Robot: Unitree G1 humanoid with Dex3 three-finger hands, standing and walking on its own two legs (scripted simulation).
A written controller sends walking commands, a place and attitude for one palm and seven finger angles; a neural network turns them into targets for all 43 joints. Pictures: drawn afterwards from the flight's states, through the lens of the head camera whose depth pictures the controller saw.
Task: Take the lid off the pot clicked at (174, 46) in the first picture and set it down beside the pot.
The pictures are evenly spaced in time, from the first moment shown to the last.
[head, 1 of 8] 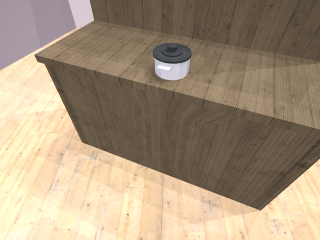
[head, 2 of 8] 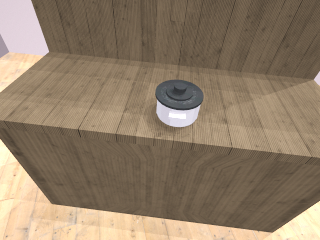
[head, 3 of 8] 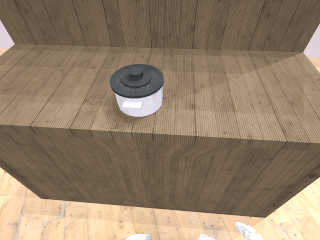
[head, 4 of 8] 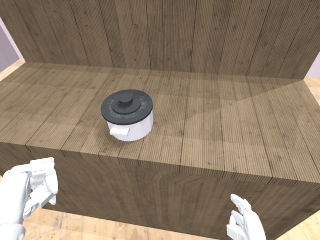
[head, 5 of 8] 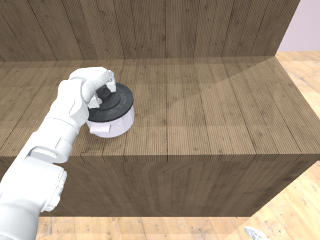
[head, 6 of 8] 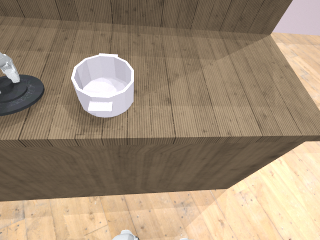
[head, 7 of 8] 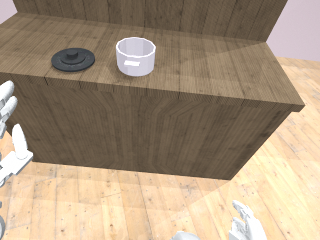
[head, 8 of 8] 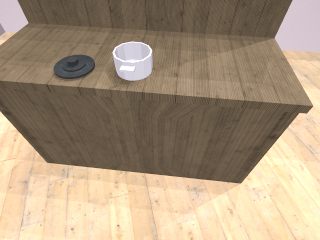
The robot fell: no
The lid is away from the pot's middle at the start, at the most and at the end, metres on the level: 0.00 0.25 0.25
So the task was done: yes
